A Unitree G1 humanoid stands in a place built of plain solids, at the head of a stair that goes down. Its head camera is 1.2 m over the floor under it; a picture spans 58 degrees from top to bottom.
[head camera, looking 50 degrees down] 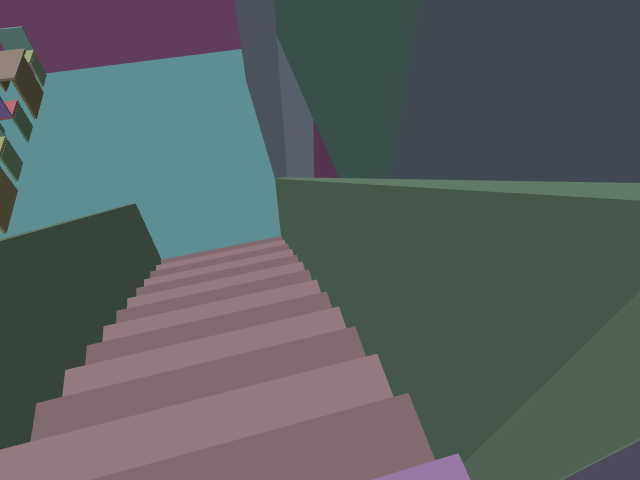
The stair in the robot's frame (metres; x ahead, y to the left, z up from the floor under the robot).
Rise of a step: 0.21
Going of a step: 0.24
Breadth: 1.40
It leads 15 degrees to the left of straight ahead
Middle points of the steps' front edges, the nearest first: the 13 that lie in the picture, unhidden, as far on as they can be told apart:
0.35 0.39 -0.21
0.59 0.45 -0.42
0.82 0.51 -0.63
1.06 0.57 -0.83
1.29 0.64 -1.04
1.53 0.70 -1.25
1.76 0.76 -1.46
2.00 0.82 -1.67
2.24 0.89 -1.88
2.47 0.95 -2.09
2.71 1.01 -2.30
2.94 1.07 -2.51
3.18 1.14 -2.72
